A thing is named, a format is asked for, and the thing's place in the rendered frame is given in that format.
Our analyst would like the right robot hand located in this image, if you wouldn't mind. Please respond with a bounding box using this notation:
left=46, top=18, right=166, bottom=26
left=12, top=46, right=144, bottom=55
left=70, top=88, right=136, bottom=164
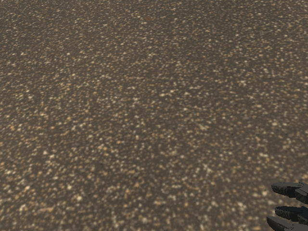
left=267, top=181, right=308, bottom=231

